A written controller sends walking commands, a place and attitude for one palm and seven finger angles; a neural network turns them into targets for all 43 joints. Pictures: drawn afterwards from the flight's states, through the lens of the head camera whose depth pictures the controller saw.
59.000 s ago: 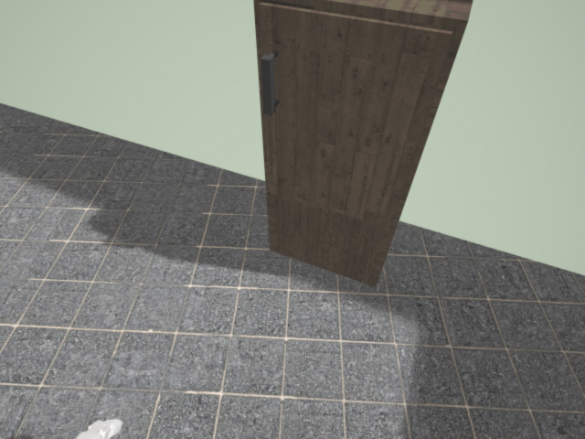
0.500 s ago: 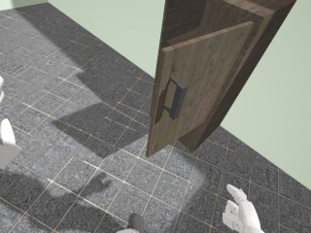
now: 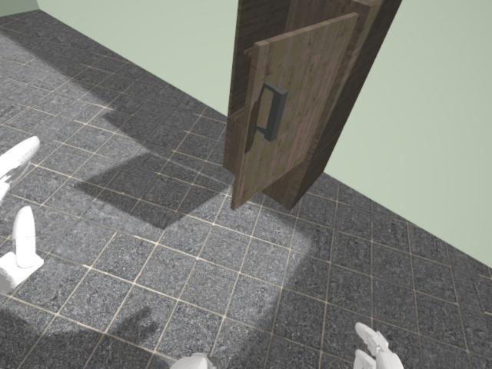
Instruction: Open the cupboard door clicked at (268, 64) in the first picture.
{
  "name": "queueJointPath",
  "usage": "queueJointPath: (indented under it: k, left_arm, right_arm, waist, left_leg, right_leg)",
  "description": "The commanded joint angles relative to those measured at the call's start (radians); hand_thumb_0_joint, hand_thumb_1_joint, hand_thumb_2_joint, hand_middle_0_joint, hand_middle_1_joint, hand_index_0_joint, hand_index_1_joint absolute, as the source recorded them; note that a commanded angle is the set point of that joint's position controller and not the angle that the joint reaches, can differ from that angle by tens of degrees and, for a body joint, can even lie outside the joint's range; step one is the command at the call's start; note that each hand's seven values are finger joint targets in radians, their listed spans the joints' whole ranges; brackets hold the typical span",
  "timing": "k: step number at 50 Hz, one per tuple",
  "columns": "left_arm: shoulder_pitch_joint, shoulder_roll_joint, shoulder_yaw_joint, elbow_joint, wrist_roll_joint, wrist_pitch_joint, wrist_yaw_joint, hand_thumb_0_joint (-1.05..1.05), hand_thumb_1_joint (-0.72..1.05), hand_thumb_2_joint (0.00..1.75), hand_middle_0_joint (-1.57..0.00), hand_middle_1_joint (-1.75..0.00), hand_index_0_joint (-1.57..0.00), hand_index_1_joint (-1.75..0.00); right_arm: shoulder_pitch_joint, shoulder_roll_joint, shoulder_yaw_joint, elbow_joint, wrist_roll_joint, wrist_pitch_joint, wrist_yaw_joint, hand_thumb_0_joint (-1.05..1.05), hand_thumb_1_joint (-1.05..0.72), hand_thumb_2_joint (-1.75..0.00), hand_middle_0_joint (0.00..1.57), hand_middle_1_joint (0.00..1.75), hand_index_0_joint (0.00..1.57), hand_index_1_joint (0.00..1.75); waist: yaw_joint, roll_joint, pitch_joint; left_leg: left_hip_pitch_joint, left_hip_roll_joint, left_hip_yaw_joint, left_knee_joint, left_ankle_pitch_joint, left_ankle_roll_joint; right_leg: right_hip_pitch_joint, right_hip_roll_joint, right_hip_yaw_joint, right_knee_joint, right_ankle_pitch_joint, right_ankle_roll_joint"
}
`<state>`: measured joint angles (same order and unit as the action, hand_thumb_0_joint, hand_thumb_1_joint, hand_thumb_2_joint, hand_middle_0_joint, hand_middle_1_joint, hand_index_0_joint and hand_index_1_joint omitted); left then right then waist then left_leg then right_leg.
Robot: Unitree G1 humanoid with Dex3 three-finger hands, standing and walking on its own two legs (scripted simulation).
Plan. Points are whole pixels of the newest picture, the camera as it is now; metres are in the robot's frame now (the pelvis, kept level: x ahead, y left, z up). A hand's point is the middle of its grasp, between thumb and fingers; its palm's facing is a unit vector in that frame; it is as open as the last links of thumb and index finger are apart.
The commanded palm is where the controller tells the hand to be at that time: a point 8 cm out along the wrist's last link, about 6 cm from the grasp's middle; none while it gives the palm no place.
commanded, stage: stop stepping back and stand still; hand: left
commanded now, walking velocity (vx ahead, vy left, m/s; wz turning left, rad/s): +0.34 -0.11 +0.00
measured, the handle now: (269, 112) +0.71 -0.04 +0.03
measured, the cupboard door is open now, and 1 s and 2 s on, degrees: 82 82 82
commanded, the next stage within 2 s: let the arm hang, fingers relaxed in 0.92 s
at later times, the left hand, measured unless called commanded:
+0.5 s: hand out of the picture +0.04 +0.28 +0.19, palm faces +0.48 -0.67 -0.56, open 7.4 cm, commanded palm -0.01 +0.33 +0.17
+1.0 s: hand out of the picture +0.07 +0.30 +0.18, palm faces +0.46 -0.67 -0.58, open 7.4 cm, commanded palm none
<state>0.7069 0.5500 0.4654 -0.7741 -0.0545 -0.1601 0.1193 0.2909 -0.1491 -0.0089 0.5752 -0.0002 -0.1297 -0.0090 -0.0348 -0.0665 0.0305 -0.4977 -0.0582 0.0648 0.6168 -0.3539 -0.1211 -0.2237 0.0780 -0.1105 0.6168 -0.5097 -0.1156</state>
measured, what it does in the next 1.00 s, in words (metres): walks backwards: right foot, then left foot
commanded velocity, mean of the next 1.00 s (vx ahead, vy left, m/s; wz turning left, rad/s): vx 0.12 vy -0.02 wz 0.00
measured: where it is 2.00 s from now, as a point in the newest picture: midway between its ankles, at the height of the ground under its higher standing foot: outside the picture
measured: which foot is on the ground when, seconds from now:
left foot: up 0.00-0.14, down 0.16-0.44, up 0.46-0.74, down 0.76-1.00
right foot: up 0.00-0.00, down 0.02-0.16, up 0.18-0.44, down 0.46-1.00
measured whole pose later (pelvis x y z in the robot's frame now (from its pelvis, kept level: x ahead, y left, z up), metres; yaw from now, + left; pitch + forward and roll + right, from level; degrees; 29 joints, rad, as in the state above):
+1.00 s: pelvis -0.11 +0.03 -0.01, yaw +5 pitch -1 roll +0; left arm 0.57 0.47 0.47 -0.53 -0.03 -0.23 0.16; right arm 0.19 -0.17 0.01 0.59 0.02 -0.12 -0.05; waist -0.02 0.04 0.08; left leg -0.27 0.07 0.10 0.56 -0.26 -0.02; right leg -0.24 0.01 -0.10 0.55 -0.28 -0.03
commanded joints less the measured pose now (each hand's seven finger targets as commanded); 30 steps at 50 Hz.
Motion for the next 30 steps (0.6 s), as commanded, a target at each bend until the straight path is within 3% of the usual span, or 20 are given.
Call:
queueJointPath:
  k: [1, 2, 3, 4, 5, 6, 7, 8, 9, 10, 11, 15, 17, 20, 21, 22, 23, 24, 25, 30]
  left_arm:
    - [-0.286, 0.237, 0.234, -0.167, -0.034, -0.053, 0.015, 0.00, 0.90, 0.90, -0.20, -0.30, -0.20, -0.30]
    - [-0.417, 0.302, 0.280, -0.064, -0.031, -0.085, 0.031, 0.00, 0.90, 0.90, -0.20, -0.30, -0.20, -0.30]
    - [-0.424, 0.221, 0.229, 0.161, -0.002, -0.088, 0.036, 0.00, 0.90, 0.90, -0.20, -0.30, -0.20, -0.30]
    - [-0.408, 0.099, 0.149, 0.204, 0.005, -0.058, 0.046, 0.00, 0.90, 0.90, -0.20, -0.30, -0.20, -0.30]
    - [-0.458, 0.079, 0.092, 0.169, 0.003, -0.040, 0.049, 0.00, 0.90, 0.90, -0.20, -0.30, -0.20, -0.30]
    - [-0.429, 0.083, 0.079, 0.183, 0.014, -0.045, 0.052, 0.00, 0.90, 0.90, -0.20, -0.30, -0.20, -0.30]
    - [-0.440, 0.053, 0.044, 0.135, 0.012, -0.058, 0.048, 0.00, 0.90, 0.90, -0.20, -0.30, -0.20, -0.30]
    - [-0.464, 0.048, 0.038, 0.066, 0.023, -0.089, 0.051, 0.00, 0.90, 0.90, -0.20, -0.30, -0.20, -0.30]
    - [-0.489, 0.086, 0.057, -0.004, 0.047, -0.129, 0.043, 0.00, 0.90, 0.90, -0.20, -0.30, -0.20, -0.30]
    - [-0.327, 0.086, 0.108, 0.113, 0.049, -0.139, 0.044, 0.00, 0.90, 0.90, -0.20, -0.30, -0.20, -0.30]
    - [-0.346, 0.063, 0.056, 0.003, 0.033, -0.135, 0.021, 0.00, 0.90, 0.90, -0.20, -0.30, -0.20, -0.30]
    - [-0.260, 0.068, 0.067, -0.169, 0.029, -0.129, 0.030, 0.00, 0.90, 0.90, -0.20, -0.30, -0.20, -0.30]
    - [-0.185, 0.071, 0.087, -0.130, 0.030, -0.117, 0.050, 0.00, 0.90, 0.90, -0.20, -0.30, -0.20, -0.30]
    - [-0.144, 0.068, 0.115, 0.027, 0.028, -0.078, 0.068, 0.00, 0.90, 0.90, -0.20, -0.30, -0.20, -0.30]
    - [-0.163, 0.062, 0.109, 0.064, 0.025, -0.062, 0.067, 0.00, 0.90, 0.90, -0.20, -0.30, -0.20, -0.30]
    - [-0.163, 0.089, 0.133, 0.103, 0.023, -0.045, 0.066, 0.00, 0.90, 0.90, -0.20, -0.30, -0.20, -0.30]
    - [-0.207, 0.114, 0.142, 0.103, 0.013, -0.050, 0.062, 0.00, 0.90, 0.90, -0.20, -0.30, -0.20, -0.30]
    - [-0.245, 0.157, 0.184, 0.088, 0.008, -0.077, 0.059, 0.00, 0.90, 0.90, -0.20, -0.30, -0.20, -0.30]
    - [-0.243, 0.134, 0.176, 0.142, 0.013, -0.089, 0.062, 0.00, 0.90, 0.90, -0.20, -0.30, -0.20, -0.30]
    - [-0.321, -0.017, 0.009, 0.233, 0.016, -0.104, 0.041, 0.00, 0.90, 0.90, -0.20, -0.30, -0.20, -0.30]
  right_arm:
    - [-0.157, -0.149, -0.040, -0.089, -0.001, 0.009, -0.045, 0.00, -0.90, -0.90, 0.20, 0.30, 0.20, 0.30]
    - [-0.163, -0.138, -0.016, -0.116, -0.030, 0.012, -0.043, 0.00, -0.90, -0.90, 0.20, 0.30, 0.20, 0.30]
    - [-0.165, -0.127, -0.006, -0.119, -0.036, 0.018, -0.043, 0.00, -0.90, -0.90, 0.20, 0.30, 0.20, 0.30]
    - [-0.176, -0.160, -0.049, -0.081, -0.011, 0.004, -0.060, 0.00, -0.90, -0.90, 0.20, 0.30, 0.20, 0.30]
    - [-0.206, -0.183, -0.064, -0.071, 0.007, -0.014, -0.080, 0.00, -0.90, -0.90, 0.20, 0.30, 0.20, 0.30]
    - [-0.165, -0.185, -0.046, -0.040, -0.007, -0.021, -0.104, 0.00, -0.90, -0.90, 0.20, 0.30, 0.20, 0.30]
    - [-0.147, -0.203, -0.036, -0.053, -0.015, -0.025, -0.108, 0.00, -0.90, -0.90, 0.20, 0.30, 0.20, 0.30]
    - [-0.137, -0.219, -0.037, -0.078, -0.018, -0.030, -0.089, 0.00, -0.90, -0.90, 0.20, 0.30, 0.20, 0.30]
    - [-0.145, -0.193, -0.030, -0.087, -0.028, -0.044, -0.070, 0.00, -0.90, -0.90, 0.20, 0.30, 0.20, 0.30]
    - [-0.180, -0.183, -0.051, -0.105, -0.012, -0.039, -0.062, 0.00, -0.90, -0.90, 0.20, 0.30, 0.20, 0.30]
    - [-0.158, -0.181, -0.049, -0.093, -0.021, -0.032, -0.040, 0.00, -0.90, -0.90, 0.20, 0.30, 0.20, 0.30]
    - [-0.208, -0.181, -0.050, -0.103, -0.014, -0.034, -0.020, 0.00, -0.90, -0.90, 0.20, 0.30, 0.20, 0.30]
    - [-0.193, -0.170, -0.048, -0.109, -0.026, -0.020, -0.035, 0.00, -0.90, -0.90, 0.20, 0.30, 0.20, 0.30]
    - [-0.177, -0.141, -0.038, -0.093, -0.018, 0.009, -0.055, 0.00, -0.90, -0.90, 0.20, 0.30, 0.20, 0.30]
    - [-0.173, -0.124, -0.033, -0.086, -0.008, 0.020, -0.056, 0.00, -0.90, -0.90, 0.20, 0.30, 0.20, 0.30]
    - [-0.167, -0.116, -0.043, -0.085, 0.005, 0.035, -0.059, 0.00, -0.90, -0.90, 0.20, 0.30, 0.20, 0.30]
    - [-0.182, -0.148, -0.053, -0.092, 0.012, 0.028, -0.071, 0.00, -0.90, -0.90, 0.20, 0.30, 0.20, 0.30]
    - [-0.165, -0.168, -0.055, -0.056, -0.008, 0.012, -0.071, 0.00, -0.90, -0.90, 0.20, 0.30, 0.20, 0.30]
    - [-0.164, -0.155, -0.043, -0.043, -0.013, -0.001, -0.062, 0.00, -0.90, -0.90, 0.20, 0.30, 0.20, 0.30]
    - [-0.201, -0.167, -0.046, -0.051, 0.011, 0.001, -0.082, 0.00, -0.90, -0.90, 0.20, 0.30, 0.20, 0.30]
  waist:
    - [-0.028, -0.111, -0.042]
    - [-0.066, -0.070, -0.022]
    - [-0.050, -0.083, -0.040]
    - [0.005, -0.055, -0.076]
    - [-0.001, -0.042, -0.032]
    - [-0.008, 0.148, -0.022]
    - [-0.012, 0.416, 0.022]
    - [-0.007, 0.696, 0.078]
    - [-0.006, 0.546, 0.134]
    - [0.041, 0.269, 0.080]
    - [0.009, 0.255, 0.045]
    - [0.037, 0.377, -0.001]
    - [0.039, 0.462, -0.061]
    - [0.051, 0.345, -0.082]
    - [0.051, 0.177, -0.076]
    - [0.047, -0.104, -0.058]
    - [0.037, -0.187, -0.011]
    - [0.011, -0.090, -0.007]
    - [0.008, -0.053, -0.061]
    - [0.011, -0.094, 0.011]
  left_leg:
    - [-0.110, 0.126, -0.224, 0.968, -0.060, 0.135]
    - [0.029, 0.208, -0.156, 0.758, -0.028, 0.110]
    - [0.108, 0.172, -0.042, 0.545, -0.053, 0.110]
    - [0.168, 0.149, -0.012, 0.349, -0.106, 0.142]
    - [0.300, 0.148, -0.029, 0.207, -0.131, 0.150]
    - [0.354, 0.100, 0.018, 0.010, -0.192, 0.150]
    - [0.336, 0.166, -0.180, -0.226, -0.357, 0.171]
    - [0.304, 0.409, -0.639, -0.410, -0.430, 0.242]
    - [0.119, 0.493, -0.760, -0.500, -0.433, 0.316]
    - [0.147, 0.472, -0.629, -0.429, -0.202, 0.346]
    - [0.116, 0.415, -0.623, -0.417, -0.252, 0.322]
    - [-0.033, 0.294, -0.252, -0.450, -0.355, 0.243]
    - [-0.069, 0.285, -0.196, -0.450, -0.376, 0.223]
    - [-0.118, 0.234, -0.092, -0.213, -0.338, 0.179]
    - [-0.134, 0.175, -0.032, 0.018, -0.264, 0.161]
    - [-0.234, 0.097, 0.008, 0.329, -0.177, 0.137]
    - [-0.332, 0.066, -0.066, 0.574, -0.145, 0.124]
    - [-0.338, 0.090, -0.091, 0.676, -0.069, 0.110]
    - [-0.312, 0.112, -0.101, 0.646, -0.034, 0.100]
    - [-0.033, 0.127, -0.025, 0.277, 0.074, 0.123]
  right_leg:
    - [-0.407, -0.482, 0.423, -0.376, -0.123, -0.172]
    - [-0.501, -0.453, 0.384, -0.403, -0.244, -0.055]
    - [-0.488, -0.376, 0.249, -0.372, -0.378, 0.049]
    - [-0.383, -0.322, 0.240, -0.316, -0.441, -0.027]
    - [-0.486, -0.304, 0.244, -0.248, -0.474, -0.019]
    - [-0.440, -0.232, 0.126, -0.079, -0.378, 0.000]
    - [-0.456, -0.116, 0.039, 0.202, -0.247, 0.039]
    - [-0.587, -0.026, -0.007, 0.510, -0.174, 0.100]
    - [-0.532, -0.074, 0.156, 0.656, -0.027, 0.097]
    - [-0.448, -0.101, 0.131, 0.639, 0.079, 0.108]
    - [-0.423, -0.090, 0.111, 0.623, 0.086, 0.122]
    - [-0.120, -0.065, -0.001, 0.376, 0.170, 0.116]
    - [0.056, -0.025, -0.051, 0.229, 0.053, 0.103]
    - [0.240, 0.000, -0.068, -0.050, -0.035, 0.074]
    - [0.232, -0.079, 0.035, -0.201, -0.031, 0.044]
    - [0.208, -0.268, 0.391, -0.342, -0.092, -0.050]
    - [0.134, -0.427, 0.669, -0.434, 0.017, -0.113]
    - [0.101, -0.451, 0.613, -0.411, 0.300, -0.115]
    - [0.105, -0.467, 0.651, -0.404, 0.268, -0.148]
    - [-0.044, -0.327, 0.254, -0.358, 0.174, -0.016]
